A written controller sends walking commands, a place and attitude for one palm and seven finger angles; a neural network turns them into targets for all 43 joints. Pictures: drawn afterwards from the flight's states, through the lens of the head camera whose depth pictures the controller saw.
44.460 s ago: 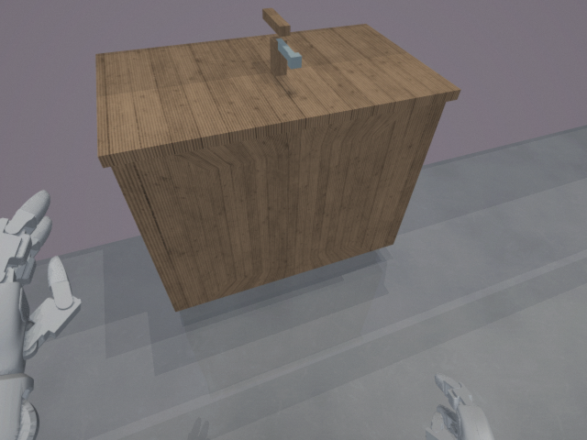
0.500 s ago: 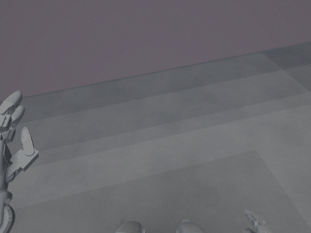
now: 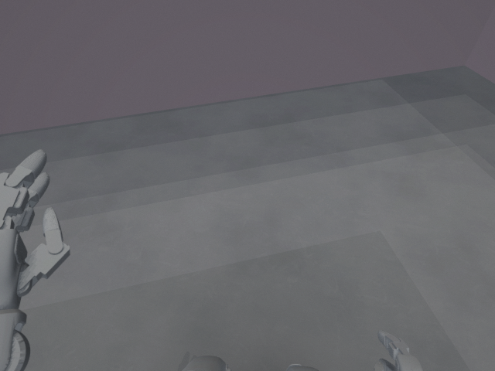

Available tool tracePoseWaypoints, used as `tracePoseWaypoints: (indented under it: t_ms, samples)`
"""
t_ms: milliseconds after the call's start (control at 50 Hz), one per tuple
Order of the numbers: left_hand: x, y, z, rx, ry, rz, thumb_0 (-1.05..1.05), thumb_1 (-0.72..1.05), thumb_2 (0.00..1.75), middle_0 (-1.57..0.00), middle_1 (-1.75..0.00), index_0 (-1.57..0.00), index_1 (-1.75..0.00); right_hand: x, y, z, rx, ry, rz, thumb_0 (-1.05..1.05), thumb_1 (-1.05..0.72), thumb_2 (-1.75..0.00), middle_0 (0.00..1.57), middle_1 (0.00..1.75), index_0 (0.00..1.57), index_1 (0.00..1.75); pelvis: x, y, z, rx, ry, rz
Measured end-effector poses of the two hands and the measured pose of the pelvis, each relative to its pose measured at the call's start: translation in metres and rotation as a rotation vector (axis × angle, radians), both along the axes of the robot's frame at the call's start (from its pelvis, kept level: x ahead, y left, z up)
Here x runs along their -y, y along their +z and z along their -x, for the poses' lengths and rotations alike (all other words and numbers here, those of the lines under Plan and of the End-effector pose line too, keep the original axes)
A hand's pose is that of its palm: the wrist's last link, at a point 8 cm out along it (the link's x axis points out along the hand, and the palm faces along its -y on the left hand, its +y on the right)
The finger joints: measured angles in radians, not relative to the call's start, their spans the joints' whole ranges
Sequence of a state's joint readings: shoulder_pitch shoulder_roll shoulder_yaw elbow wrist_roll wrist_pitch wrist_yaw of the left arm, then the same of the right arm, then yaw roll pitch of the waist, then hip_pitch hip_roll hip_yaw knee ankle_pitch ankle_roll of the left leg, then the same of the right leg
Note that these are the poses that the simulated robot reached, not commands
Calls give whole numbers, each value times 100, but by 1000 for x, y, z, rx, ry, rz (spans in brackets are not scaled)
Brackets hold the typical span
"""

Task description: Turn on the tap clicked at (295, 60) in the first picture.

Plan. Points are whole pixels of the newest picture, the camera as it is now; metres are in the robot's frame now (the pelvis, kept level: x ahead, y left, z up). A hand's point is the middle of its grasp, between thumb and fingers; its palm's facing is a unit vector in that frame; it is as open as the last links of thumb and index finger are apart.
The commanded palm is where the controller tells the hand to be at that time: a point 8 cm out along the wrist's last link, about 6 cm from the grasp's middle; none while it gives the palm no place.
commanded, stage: bring the hand home and regain balance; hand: left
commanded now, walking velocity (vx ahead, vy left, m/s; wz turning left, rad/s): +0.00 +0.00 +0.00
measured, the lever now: out of the picture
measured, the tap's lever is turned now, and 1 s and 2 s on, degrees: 84 84 84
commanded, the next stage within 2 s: come to a stop and stand still in 1.46 s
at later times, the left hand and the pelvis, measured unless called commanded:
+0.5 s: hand out of the picture +0.04 +0.17 +0.18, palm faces +0.32 -0.86 -0.41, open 7.4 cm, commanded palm -0.01 +0.23 +0.20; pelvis -0.18 -0.05 +0.01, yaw -2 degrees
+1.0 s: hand out of the picture -0.06 +0.19 +0.18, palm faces +0.34 -0.84 -0.43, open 7.4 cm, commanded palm -0.11 +0.23 +0.20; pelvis -0.28 -0.05 +0.02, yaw -1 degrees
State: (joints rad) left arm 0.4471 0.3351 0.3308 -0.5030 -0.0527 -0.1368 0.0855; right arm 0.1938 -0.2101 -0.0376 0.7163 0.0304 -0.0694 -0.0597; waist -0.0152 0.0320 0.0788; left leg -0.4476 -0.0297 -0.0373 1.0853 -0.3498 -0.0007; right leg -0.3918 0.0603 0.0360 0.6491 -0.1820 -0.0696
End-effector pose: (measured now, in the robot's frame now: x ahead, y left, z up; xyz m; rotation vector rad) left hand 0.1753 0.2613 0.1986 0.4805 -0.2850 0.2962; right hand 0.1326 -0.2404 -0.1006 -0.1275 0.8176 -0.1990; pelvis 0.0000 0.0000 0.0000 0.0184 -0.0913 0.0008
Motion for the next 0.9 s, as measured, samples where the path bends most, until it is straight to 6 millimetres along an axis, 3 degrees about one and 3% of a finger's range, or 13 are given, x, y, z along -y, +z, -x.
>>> tracePoseWaypoints:
  t_ms: [180, 280, 380, 480, 640, 800, 900]
  samples:
    - [7, 3, 55, 19, -13, -26, 1, 89, 90, -21, -30, -21, -30, 26, 35, 80, 114, -44, 60, 1, -90, -90, 20, 30, 20, 30, 16, 8, 75, 21, -71, -64]
    - [21, 9, 93, -13, 7, -9, 1, 89, 90, -21, -30, -21, -30, 33, 26, 123, 71, -46, 12, 1, -90, -90, 20, 30, 20, 30, 29, 15, 104, -4, -27, -4]
    - [38, 7, 138, 25, 4, -61, 1, 89, 90, -21, -30, -21, -30, 45, 0, 153, 13, -20, 5, 1, -90, -90, 20, 30, 20, 30, 43, -2, 142, -18, -29, 28]
    - [45, 2, 164, -2, -22, 7, 1, 89, 90, -21, -30, -21, -30, 50, 15, 186, -1, -30, 20, 1, -90, -90, 20, 30, 20, 30, 47, 9, 175, -15, -27, 10]
    - [40, 1, 196, -12, -35, -23, 1, 89, 90, -21, -30, -21, -30, 55, 39, 223, 80, -51, 78, 1, -90, -90, 20, 30, 20, 30, 45, 15, 215, -22, -51, -7]
    - [43, 3, 238, -27, 8, -31, 1, 89, 90, -21, -30, -21, -30, 52, 25, 248, 48, -4, 23, 1, -90, -90, 20, 30, 20, 30, 53, 13, 247, -31, -23, 18]
    - [44, -4, 259, -29, -11, 16, 1, 89, 90, -21, -30, -21, -30, 49, 32, 262, 52, 7, 59, 1, -90, -90, 20, 30, 20, 30, 49, 14, 263, -30, -20, 11]
